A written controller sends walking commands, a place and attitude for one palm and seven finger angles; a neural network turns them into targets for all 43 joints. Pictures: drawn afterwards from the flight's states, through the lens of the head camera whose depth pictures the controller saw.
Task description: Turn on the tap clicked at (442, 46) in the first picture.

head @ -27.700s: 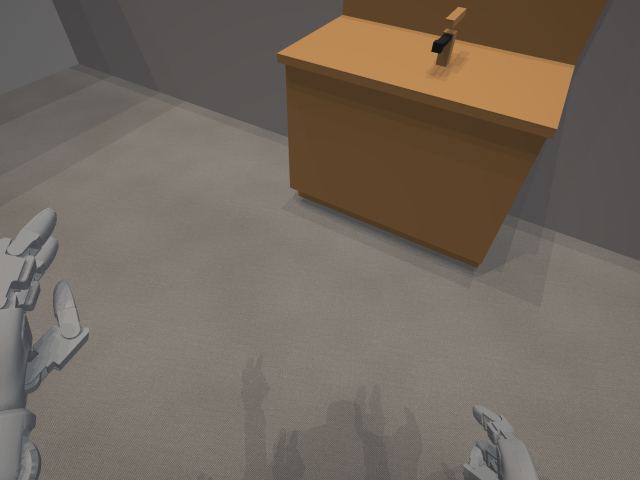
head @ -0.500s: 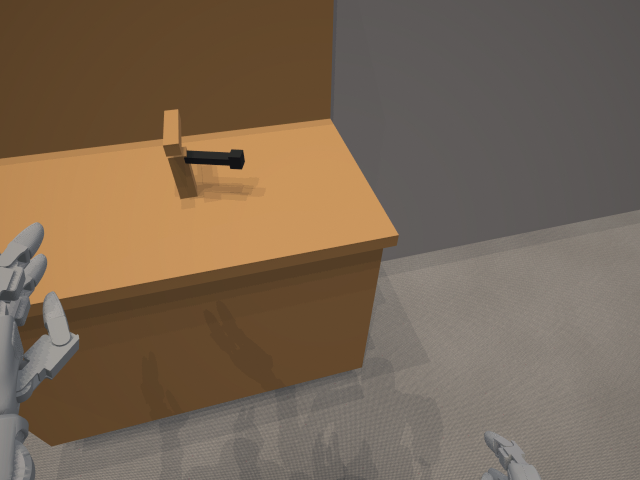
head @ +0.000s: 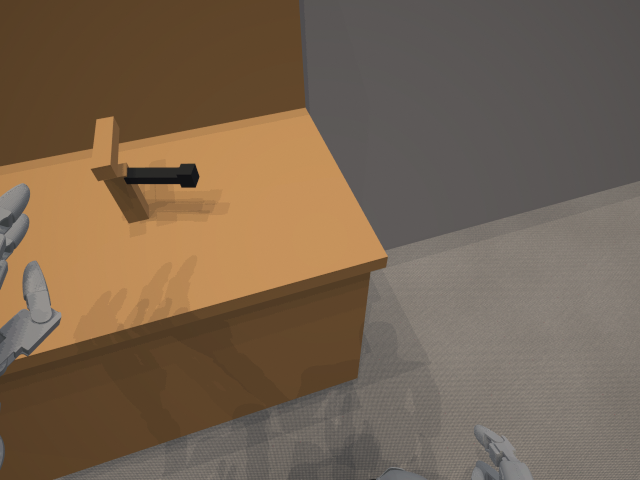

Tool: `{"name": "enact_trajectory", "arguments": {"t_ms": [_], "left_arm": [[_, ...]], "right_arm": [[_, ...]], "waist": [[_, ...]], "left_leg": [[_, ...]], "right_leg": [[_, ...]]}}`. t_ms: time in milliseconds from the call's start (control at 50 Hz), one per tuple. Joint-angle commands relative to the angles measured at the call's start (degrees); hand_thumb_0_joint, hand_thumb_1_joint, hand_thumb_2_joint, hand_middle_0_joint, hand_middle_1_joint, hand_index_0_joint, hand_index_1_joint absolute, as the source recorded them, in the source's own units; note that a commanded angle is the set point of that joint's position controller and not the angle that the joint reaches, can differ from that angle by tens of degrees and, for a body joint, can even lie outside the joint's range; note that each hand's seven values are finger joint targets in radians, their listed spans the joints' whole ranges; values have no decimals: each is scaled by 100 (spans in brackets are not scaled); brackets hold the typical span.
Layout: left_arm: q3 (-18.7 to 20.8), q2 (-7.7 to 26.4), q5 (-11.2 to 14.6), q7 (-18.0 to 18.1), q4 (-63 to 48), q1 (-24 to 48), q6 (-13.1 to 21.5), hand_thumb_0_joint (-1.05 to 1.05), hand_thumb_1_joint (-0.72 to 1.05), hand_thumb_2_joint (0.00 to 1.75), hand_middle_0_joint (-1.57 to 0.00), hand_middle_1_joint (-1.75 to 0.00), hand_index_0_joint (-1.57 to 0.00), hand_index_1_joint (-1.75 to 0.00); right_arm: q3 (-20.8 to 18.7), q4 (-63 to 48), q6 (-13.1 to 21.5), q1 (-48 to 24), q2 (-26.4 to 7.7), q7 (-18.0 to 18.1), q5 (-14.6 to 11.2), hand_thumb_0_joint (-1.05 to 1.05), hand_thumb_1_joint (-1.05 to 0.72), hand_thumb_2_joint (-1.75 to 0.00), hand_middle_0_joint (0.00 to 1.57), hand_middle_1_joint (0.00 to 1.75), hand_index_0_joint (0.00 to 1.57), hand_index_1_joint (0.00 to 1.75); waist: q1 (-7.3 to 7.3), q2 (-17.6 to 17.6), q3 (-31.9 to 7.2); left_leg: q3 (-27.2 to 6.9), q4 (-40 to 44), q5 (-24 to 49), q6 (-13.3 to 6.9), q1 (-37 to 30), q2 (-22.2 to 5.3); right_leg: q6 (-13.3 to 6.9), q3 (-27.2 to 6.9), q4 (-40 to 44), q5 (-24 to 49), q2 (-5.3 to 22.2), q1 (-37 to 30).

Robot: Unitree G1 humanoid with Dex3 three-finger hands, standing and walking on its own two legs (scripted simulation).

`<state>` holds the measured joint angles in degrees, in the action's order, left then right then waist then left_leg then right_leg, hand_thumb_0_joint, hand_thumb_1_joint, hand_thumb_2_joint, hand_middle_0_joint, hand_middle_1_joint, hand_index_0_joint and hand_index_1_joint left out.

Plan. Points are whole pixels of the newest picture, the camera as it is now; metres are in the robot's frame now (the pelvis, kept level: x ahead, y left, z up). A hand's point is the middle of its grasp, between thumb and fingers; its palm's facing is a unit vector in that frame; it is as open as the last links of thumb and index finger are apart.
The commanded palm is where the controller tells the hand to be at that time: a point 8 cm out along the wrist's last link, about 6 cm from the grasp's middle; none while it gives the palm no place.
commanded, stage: take the last steps up to it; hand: left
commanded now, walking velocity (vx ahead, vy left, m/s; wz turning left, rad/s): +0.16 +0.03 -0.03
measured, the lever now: (188, 175) +0.56 +0.24 +0.06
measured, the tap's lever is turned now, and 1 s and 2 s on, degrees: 71 71 71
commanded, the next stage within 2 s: come to a stop and stand still in 0.12 s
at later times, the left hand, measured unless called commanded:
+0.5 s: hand (136, 228) +0.33 +0.20 +0.18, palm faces +0.34 -0.83 -0.44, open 7.4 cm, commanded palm +0.27 +0.26 +0.20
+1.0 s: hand (90, 251) +0.30 +0.24 +0.18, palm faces +0.28 -0.89 -0.35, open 7.4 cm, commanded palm +0.24 +0.29 +0.20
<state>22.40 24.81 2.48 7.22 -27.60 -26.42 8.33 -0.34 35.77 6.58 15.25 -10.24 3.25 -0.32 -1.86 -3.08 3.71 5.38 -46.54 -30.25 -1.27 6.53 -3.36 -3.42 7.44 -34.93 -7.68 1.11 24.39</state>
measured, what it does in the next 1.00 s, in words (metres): steps on the spot: left foot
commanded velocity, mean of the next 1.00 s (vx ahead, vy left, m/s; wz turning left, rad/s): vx -0.07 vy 0.02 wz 0.00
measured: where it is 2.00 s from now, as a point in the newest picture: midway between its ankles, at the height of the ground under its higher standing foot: outside the picture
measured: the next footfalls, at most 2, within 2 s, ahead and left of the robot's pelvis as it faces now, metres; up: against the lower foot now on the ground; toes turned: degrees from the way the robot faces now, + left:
left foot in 0.20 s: +0.16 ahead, +0.12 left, +0.00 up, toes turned +3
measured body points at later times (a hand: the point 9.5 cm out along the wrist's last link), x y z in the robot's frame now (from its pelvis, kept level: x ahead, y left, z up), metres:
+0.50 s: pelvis +0.11 -0.02 +0.02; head +0.14 -0.05 +0.47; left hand +0.30 +0.24 +0.21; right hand +0.29 -0.24 -0.07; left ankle +0.10 +0.12 -0.69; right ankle +0.12 -0.10 -0.71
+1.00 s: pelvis +0.07 +0.02 +0.02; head +0.08 +0.03 +0.47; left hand +0.28 +0.29 +0.20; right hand +0.24 -0.22 -0.04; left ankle +0.12 +0.11 -0.71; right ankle +0.12 -0.10 -0.71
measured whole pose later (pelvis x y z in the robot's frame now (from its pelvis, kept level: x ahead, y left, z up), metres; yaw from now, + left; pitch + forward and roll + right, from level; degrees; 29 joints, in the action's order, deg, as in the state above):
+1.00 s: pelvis +0.07 +0.02 +0.02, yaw -3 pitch -2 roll +0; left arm 17.5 20.0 2.2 5.4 -24.9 -24.0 13.3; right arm 0.1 30.8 8.3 12.3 -11.9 0.9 -0.4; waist 0.4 1.5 3.7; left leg 4.5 -28.4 -11.5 -1.9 15.0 -0.5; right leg -0.1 -0.4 -27.4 -10.6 -0.5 15.6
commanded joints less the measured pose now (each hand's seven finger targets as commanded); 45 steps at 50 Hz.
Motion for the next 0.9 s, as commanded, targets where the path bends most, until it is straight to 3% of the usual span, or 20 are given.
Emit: {"name": "enact_trajectory", "arguments": {"t_ms": [0, 40, 120, 140, 180, 200, 260, 300, 320, 360, 400, 480, 600, 700, 720, 740, 760, 780, 820, 880], "left_arm": [[873, 968, 96, 50, -1442, 222, 477, 0, 90, 90, -20, -30, -20, -30], [735, 842, -13, 93, -1743, 330, 507, 0, 90, 90, -20, -30, -20, -30], [711, 839, 95, 240, -2080, 321, 464, 0, 90, 90, -20, -30, -20, -30], [688, 815, 111, 246, -2007, 340, 470, 0, 90, 90, -20, -30, -20, -30], [663, 637, 77, 321, -1880, 385, 476, 0, 90, 90, -20, -30, -20, -30], [698, 679, 41, 310, -1375, 481, 422, 0, 90, 90, -20, -30, -20, -30], [459, 556, -2, 218, -812, 316, 211, 0, 90, 90, -20, -30, -20, -30], [315, 500, -27, 175, -899, 321, 145, 0, 90, 90, -20, -30, -20, -30], [267, 518, -32, 133, -922, 260, 104, 0, 90, 90, -20, -30, -20, -30], [239, 519, 69, 138, -1175, 192, 32, 0, 90, 90, -20, -30, -20, -30], [545, 808, 95, 168, -1340, -7, 95, 0, 90, 90, -20, -30, -20, -30], [887, 994, 111, 249, -1609, -223, 231, 0, 90, 90, -20, -30, -20, -30], [492, 643, 154, 247, -1371, -231, 142, 0, 90, 90, -20, -30, -20, -30], [184, 480, 105, 274, -1142, -22, -27, 0, 90, 90, -20, -30, -20, -30], [3604, 5091, -793, 190, -2474, 6270, 846, 0, 90, 90, -20, -30, -20, -30], [1348, 1554, -267, -101, 1259, 2593, 524, 0, 90, 90, -20, -30, -20, -30], [642, 778, -188, -172, 1065, 1634, 564, 0, 90, 90, -20, -30, -20, -30], [-148, -88, 53, -196, 562, 1149, 671, 0, 90, 90, -20, -30, -20, -30], [-79, 279, 41, -91, -567, 1073, 795, 0, 90, 90, -20, -30, -20, -30], [326, 693, 59, 23, -898, 373, 787, 0, 90, 90, -20, -30, -20, -30]], "right_arm": [[-345, -895, 234, -634, -802, -156, -23, 0, -90, -90, 20, 30, 20, 30], [-268, -889, 88, -877, -735, -139, -69, 0, -90, -90, 20, 30, 20, 30], [-146, -823, 45, -955, -617, 37, 41, 0, -90, -90, 20, 30, 20, 30], [-199, -858, 76, -981, -706, 88, 39, 0, -90, -90, 20, 30, 20, 30], [-247, -987, 109, -975, -931, 175, -36, 0, -90, -90, 20, 30, 20, 30], [-274, -908, 144, -919, -850, 163, -92, 0, -90, -90, 20, 30, 20, 30], [-191, -845, 261, -952, -693, 76, -91, 0, -90, -90, 20, 30, 20, 30], [-184, -903, 305, -1074, -752, 65, -73, 0, -90, -90, 20, 30, 20, 30], [-200, -938, 302, -1102, -715, 45, -39, 0, -90, -90, 20, 30, 20, 30], [-269, -1010, 355, -912, -747, 9, -41, 0, -90, -90, 20, 30, 20, 30], [-189, -1100, 308, -1117, -667, 29, -48, 0, -90, -90, 20, 30, 20, 30], [-121, -1051, 128, -1131, -629, 129, 32, 0, -90, -90, 20, 30, 20, 30], [-287, -1025, -7, -1157, -815, 222, -49, 0, -90, -90, 20, 30, 20, 30], [-254, -1023, 2, -1250, -834, 274, -50, 0, -90, -90, 20, 30, 20, 30], [-419, -893, 398, 6, -946, 164, 248, 0, -90, -90, 20, 30, 20, 30], [-222, -636, 465, -545, -396, 72, 58, 0, -90, -90, 20, 30, 20, 30], [-346, -1127, 526, -510, -772, -21, -72, 0, -90, -90, 20, 30, 20, 30], [-266, -1067, 500, -619, -661, -158, -173, 0, -90, -90, 20, 30, 20, 30], [-320, -1211, 479, -678, -883, -277, -96, 0, -90, -90, 20, 30, 20, 30], [-240, -1276, 464, -857, -854, -297, -69, 0, -90, -90, 20, 30, 20, 30]], "waist": [[293, 1189, -1319], [227, 884, -975], [57, 330, -1267], [78, -126, -1087], [58, -1887, -488], [37, -1541, -132], [264, -588, -291], [272, -310, -605], [164, 422, -819], [162, 1300, -1183], [317, 1302, -1165], [314, 783, -1529], [300, 47, -1641], [305, 81, -1274], [482, 1380, -265], [473, 1652, -1250], [621, 1026, -956], [431, -79, -1317], [483, -98, -1442], [487, 385, -1098]], "left_leg": [[-956, -3013, -206, -31, 2805, 25], [-1073, -1828, -151, 4, 2144, -368], [144, 1078, 1157, 17, -83, 282], [-243, 1627, 781, -74, -203, 168], [-2857, 3359, -629, -887, 239, -1390], [-3453, 3796, -814, -1210, 1021, -1757], [-1634, 2520, 2590, -687, 791, -1067], [-735, 1462, 3406, -168, 695, -445], [-388, 934, 3101, 100, 936, -51], [-282, 699, 1822, 312, 1291, 304], [-470, 464, 574, 209, 1776, 283], [-535, 1467, 1759, 210, 1488, 167], [-671, 1808, 5184, 38, -378, -487], [-744, 2056, 3388, 68, 283, -345], [-239, 1070, 2781, -49, 1180, -127], [-361, 1249, 2364, 34, 773, 740], [-228, 1644, 2246, 131, 671, 261], [-179, 2098, 2699, 52, 286, 189], [-406, 2076, 3273, 0, 217, -68], [-606, 2252, 2104, -8, 528, -69]], "right_leg": [[-1229, -4066, 1806, -1122, 2170, -2287], [-1019, -3017, 1709, -982, 1990, -1138], [-387, -1187, 1030, -1930, 962, -88], [-223, -1057, 532, -2406, 685, 123], [310, -289, -1565, -2560, -315, 850], [317, -708, -2442, -2345, -185, 768], [445, -646, -491, -1718, 43, -187], [404, -648, 1189, 299, -56, -1317], [173, -1434, 1236, 2176, 396, -1721], [-69, -1958, 1050, 4010, 1080, -2311], [-86, -2040, 898, 5212, 1428, -2710], [-118, -1598, 515, 4976, 1301, -2992], [386, -1082, 722, 2075, 423, -1472], [345, -1128, 1220, 1052, 324, -1488], [653, -1603, 2033, 1499, 628, -732], [-204, -1878, 1567, 2000, 960, -1242], [-44, -2461, 1373, 3120, 1122, -1507], [28, -1855, 906, 2976, 965, -1855], [353, -1475, 942, 1511, 552, -1794], [216, -1421, 1309, -178, 424, -1407]]}}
